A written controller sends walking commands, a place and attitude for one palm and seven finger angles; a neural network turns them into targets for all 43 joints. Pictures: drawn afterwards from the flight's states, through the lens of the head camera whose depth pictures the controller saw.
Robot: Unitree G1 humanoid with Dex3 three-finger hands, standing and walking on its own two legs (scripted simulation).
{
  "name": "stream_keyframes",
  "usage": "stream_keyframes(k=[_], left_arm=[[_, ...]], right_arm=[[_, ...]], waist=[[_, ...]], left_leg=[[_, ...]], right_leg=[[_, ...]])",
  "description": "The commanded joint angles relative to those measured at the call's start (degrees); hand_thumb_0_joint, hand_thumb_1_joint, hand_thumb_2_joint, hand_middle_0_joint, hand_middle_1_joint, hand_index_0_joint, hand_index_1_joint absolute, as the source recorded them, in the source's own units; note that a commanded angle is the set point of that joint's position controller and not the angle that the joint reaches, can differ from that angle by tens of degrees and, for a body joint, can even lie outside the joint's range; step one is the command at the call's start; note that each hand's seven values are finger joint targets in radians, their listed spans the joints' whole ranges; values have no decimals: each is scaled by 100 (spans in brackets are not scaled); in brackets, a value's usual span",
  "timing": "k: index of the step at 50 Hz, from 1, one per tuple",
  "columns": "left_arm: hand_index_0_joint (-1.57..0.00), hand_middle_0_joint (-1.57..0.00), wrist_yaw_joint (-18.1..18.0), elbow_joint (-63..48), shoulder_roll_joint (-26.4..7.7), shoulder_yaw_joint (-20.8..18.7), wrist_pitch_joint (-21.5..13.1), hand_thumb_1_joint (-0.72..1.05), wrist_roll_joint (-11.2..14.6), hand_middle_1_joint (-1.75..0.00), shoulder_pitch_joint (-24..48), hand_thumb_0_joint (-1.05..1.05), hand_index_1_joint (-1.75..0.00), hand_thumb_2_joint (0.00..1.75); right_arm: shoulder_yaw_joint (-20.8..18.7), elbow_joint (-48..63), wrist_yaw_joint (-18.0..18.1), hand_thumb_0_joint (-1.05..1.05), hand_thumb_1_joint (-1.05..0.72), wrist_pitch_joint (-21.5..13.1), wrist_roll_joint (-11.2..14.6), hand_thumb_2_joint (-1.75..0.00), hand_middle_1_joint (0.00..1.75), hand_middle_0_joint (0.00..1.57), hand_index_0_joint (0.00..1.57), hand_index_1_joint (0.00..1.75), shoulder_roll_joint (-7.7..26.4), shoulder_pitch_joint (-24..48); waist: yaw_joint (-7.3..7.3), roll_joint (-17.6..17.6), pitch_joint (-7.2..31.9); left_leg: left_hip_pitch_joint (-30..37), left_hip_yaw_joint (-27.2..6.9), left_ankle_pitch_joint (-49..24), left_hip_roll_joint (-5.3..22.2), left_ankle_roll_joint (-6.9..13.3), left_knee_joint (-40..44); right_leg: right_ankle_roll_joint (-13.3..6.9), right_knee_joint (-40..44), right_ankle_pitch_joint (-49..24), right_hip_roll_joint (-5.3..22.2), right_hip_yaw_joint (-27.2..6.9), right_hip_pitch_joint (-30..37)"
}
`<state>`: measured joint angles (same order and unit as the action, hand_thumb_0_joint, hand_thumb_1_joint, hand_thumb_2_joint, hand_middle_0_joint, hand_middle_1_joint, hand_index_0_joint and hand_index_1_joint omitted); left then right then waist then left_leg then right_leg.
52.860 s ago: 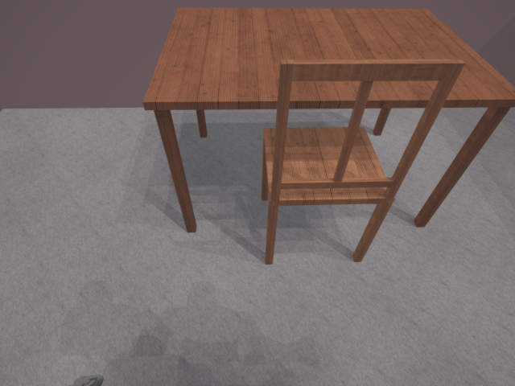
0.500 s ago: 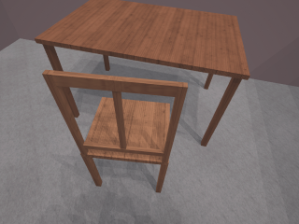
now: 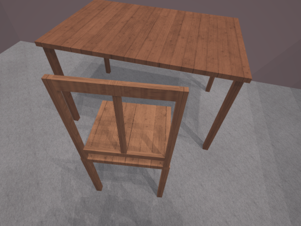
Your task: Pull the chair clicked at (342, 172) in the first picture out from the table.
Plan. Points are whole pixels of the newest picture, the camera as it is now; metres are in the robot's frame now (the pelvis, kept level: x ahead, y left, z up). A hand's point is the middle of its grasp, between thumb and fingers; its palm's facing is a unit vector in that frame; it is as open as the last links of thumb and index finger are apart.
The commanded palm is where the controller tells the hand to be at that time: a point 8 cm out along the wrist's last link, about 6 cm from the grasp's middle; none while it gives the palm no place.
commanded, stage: look again from close up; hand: left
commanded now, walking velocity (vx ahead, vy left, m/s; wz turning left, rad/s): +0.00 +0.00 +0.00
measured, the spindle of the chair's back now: (121, 128) +0.46 +0.14 -0.07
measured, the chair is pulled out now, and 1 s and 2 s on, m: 0.29 0.29 0.29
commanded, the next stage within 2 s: none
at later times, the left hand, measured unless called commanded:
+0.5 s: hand out of the picture -0.02 +0.15 -0.18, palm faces +0.02 -0.99 -0.16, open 7.4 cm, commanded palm none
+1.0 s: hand out of the picture -0.03 +0.14 -0.18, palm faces +0.03 -0.99 -0.16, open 7.4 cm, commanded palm none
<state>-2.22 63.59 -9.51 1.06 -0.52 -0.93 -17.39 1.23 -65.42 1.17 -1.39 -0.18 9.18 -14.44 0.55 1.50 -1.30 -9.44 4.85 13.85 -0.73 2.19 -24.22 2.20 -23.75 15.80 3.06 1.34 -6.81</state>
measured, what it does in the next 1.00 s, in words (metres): stands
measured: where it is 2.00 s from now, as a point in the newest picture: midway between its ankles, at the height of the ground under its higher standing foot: outside the picture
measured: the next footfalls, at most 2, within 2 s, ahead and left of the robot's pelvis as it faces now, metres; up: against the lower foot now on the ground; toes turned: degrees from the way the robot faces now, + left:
none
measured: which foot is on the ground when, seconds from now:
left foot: down 0.00-1.00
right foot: down 0.00-1.00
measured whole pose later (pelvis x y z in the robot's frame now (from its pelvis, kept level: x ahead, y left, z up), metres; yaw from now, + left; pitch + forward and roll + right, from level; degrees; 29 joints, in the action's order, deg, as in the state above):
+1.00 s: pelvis +0.00 -0.02 +0.00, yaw +0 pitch -1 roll +0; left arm -2.3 64.0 -7.6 1.1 -0.8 -0.9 -19.5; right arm 1.2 -65.9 1.4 -1.2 -0.1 7.8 -16.7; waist 0.6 0.9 -1.1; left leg -9.0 4.3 12.9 0.8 0.4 -23.1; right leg 0.4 -23.5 15.5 1.5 1.8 -6.8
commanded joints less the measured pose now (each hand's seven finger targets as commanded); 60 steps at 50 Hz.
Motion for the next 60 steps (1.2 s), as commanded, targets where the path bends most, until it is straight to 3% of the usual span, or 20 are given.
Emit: stream_keyframes(k=[1, 15, 17, 21, 22, 36, 47, 60], left_arm=[[-20, -20, -31, -131, -513, -92, -77, 90, 14, -30, -467, 0, -30, 90], [-20, -20, -38, -91, -445, -88, -77, 90, 21, -30, -570, 0, -30, 90], [-20, -20, -30, -98, -437, -91, -66, 90, 15, -30, -560, 0, -30, 90], [-20, -20, -41, -77, -407, -85, -85, 90, 20, -30, -629, 0, -30, 90], [-20, -20, -35, -83, -399, -83, -75, 90, 16, -30, -614, 0, -30, 90], [-20, -20, -43, -62, -356, -87, -94, 90, 22, -30, -710, 0, -30, 90], [-20, -20, -35, -70, -348, -86, -91, 90, 19, -30, -723, 0, -30, 90], [-20, -20, -47, -71, -303, -91, -120, 90, 18, -30, -790, 0, -30, 90]], right_arm=[[-115, 183, 32, 0, -90, -78, -8, -90, 30, 20, 20, 30, 596, -312], [-109, 139, 49, 0, -90, -80, -1, -90, 30, 20, 20, 30, 519, -430], [-105, 127, 52, 0, -90, -77, 8, -90, 30, 20, 20, 30, 482, -430], [-111, 126, 50, 0, -90, -74, 1, -90, 30, 20, 20, 30, 478, -467], [-112, 126, 53, 0, -90, -63, 6, -90, 30, 20, 20, 30, 443, -457], [-107, 127, 62, 0, -90, -73, 3, -90, 30, 20, 20, 30, 426, -541], [-96, 111, 61, 0, -90, -44, 10, -90, 30, 20, 20, 30, 356, -552], [-101, 96, 67, 0, -90, -50, 3, -90, 30, 20, 20, 30, 330, -623]], waist=[[-9, -65, -194], [-8, -136, -215], [-2, -153, -363], [-2, -64, -243], [-3, -104, -382], [-4, -142, -208], [-1, -76, -457], [-6, -37, -277]], left_leg=[[43, -653, -1124, 658, 12, 496], [108, -607, -1122, 670, 5, 503], [10, -609, -1055, 667, 13, 559], [111, -621, -1066, 662, 6, 506], [39, -593, -977, 664, 8, 540], [159, -589, -1122, 668, -9, 486], [18, -570, -867, 652, -33, 540], [121, -559, -1035, 666, -59, 460]], right_leg=[[-274, 328, -919, 352, -265, -326], [-293, 349, -913, 336, -280, -359], [-297, 378, -858, 318, -269, -383], [-301, 373, -908, 334, -302, -390], [-309, 414, -845, 313, -286, -431], [-333, 388, -981, 320, -330, -397], [-354, 492, -832, 284, -341, -485], [-380, 447, -1064, 305, -365, -436]])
